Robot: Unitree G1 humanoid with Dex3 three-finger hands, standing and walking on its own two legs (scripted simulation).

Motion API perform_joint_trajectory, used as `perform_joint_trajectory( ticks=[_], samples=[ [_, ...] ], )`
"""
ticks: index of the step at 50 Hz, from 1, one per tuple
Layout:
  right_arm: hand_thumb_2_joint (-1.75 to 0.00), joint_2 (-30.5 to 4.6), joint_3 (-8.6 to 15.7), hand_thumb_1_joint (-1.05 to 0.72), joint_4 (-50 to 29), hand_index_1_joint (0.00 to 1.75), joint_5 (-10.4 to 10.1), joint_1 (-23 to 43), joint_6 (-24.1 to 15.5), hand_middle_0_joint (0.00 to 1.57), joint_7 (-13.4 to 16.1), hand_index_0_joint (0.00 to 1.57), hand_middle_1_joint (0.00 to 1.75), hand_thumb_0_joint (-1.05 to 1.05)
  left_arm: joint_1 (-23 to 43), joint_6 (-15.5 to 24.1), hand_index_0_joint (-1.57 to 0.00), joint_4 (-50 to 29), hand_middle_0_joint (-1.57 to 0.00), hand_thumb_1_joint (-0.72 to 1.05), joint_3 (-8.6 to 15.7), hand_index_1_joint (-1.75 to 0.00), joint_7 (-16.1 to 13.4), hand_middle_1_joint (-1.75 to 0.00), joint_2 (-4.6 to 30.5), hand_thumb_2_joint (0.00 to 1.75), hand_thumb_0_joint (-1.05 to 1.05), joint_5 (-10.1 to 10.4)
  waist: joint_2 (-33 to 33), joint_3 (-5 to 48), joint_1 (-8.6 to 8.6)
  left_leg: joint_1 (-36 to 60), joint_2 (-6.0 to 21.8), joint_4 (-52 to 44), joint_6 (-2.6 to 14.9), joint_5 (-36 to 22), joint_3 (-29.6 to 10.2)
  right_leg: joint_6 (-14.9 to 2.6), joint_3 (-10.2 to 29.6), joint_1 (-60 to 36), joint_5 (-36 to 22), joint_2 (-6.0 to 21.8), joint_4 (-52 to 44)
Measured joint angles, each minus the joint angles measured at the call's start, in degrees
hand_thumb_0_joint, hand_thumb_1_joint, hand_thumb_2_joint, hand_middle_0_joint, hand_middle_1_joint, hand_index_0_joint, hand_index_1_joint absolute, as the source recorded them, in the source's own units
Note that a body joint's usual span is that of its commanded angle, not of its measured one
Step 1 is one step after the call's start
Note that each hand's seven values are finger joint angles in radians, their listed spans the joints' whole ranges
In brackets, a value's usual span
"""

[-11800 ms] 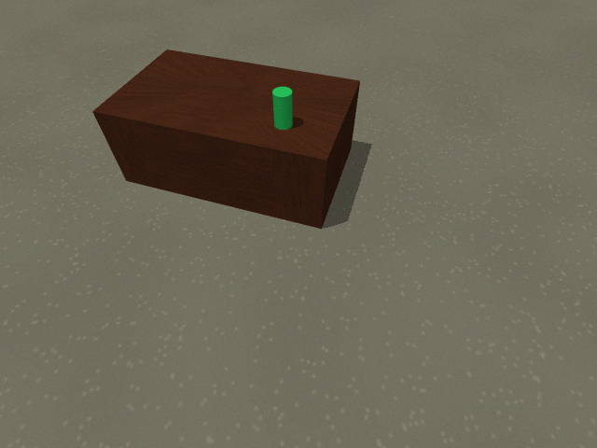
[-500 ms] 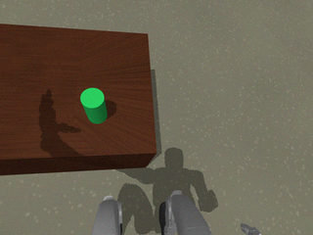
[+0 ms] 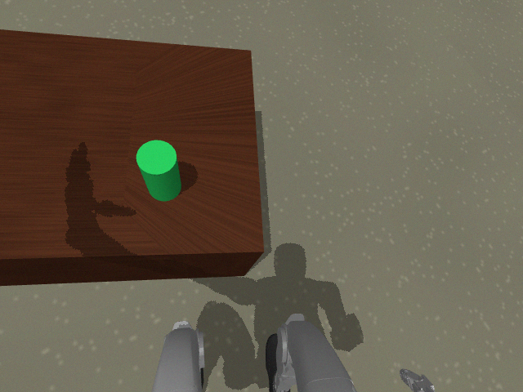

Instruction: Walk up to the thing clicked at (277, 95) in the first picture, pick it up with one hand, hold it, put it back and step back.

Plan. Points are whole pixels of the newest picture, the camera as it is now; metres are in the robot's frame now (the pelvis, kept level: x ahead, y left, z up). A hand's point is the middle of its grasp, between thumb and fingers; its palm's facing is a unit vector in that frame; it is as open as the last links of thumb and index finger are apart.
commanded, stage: go down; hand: left
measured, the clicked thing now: (161, 173) +0.52 +0.16 -0.21
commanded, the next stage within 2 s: none
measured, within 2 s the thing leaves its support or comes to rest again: neither
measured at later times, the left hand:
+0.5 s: hand out of the picture +0.45 +0.37 +0.07, palm faces +0.13 -0.99 +0.00, open 17.0 cm
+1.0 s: hand out of the picture +0.44 +0.37 +0.07, palm faces +0.13 -0.99 +0.02, open 16.9 cm
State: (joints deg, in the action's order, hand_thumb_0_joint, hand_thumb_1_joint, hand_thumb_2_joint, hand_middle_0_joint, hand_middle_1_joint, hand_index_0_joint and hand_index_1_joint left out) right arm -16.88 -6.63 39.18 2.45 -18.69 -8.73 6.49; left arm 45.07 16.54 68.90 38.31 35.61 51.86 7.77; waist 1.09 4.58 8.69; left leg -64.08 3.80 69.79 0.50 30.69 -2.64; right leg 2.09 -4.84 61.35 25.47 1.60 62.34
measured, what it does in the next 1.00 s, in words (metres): stands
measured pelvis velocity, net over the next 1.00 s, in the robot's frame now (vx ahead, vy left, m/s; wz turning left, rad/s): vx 0.00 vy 0.00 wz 0.00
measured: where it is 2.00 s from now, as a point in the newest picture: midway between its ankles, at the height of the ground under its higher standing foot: outside the picture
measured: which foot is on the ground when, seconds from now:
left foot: down 0.00-1.00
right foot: down 0.00-1.00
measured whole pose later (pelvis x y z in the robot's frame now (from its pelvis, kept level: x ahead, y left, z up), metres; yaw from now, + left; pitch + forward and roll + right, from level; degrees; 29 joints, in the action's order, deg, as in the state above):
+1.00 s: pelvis +0.00 +0.00 -0.01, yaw +0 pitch +25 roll -6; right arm -17.0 -7.2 39.3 2.1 -17.9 -8.9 7.0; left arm 45.5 18.0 67.9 40.4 38.0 52.6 10.4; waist 1.2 4.7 8.9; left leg -66.0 3.8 71.5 0.0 31.1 -3.3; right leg 1.7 -5.1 63.4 26.1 1.5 64.3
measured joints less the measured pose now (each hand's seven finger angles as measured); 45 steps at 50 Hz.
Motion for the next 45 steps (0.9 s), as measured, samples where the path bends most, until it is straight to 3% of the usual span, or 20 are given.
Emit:
perform_joint_trajectory(
  ticks=[29, 45],
  samples=[
    [-0.9, -0.2, -0.6, -0.9, -0.2, 0.3, -0.2, 0.5, -0.1, 0.21, 0.4, 0.21, 0.3, 0.01, 2.2, 0.7, -0.03, -0.2, -0.04, -0.4, 1.1, -0.05, 1.4, -0.04, 1.4, 0.08, -0.01, 1.6, -0.1, -0.1, 0.59, -2.3, 0.1, 1.8, -0.27, 0.4, -0.4, -0.19, -0.2, 2.3, 0.5, -0.1, 1.9],
    [-0.9, 0.0, -0.6, -0.9, 0.1, 0.3, -0.3, 0.4, 0.0, 0.21, 0.4, 0.21, 0.3, 0.01, 0.0, 1.2, -0.03, -0.8, -0.05, -0.39, 2.0, -0.05, 2.0, -0.05, 0.7, 0.07, -0.01, 2.4, 0.0, 0.2, 0.42, -1.5, 0.1, 1.2, -0.42, 0.3, -0.5, -0.31, -0.2, 1.6, 0.5, -0.2, 1.5]
  ],
)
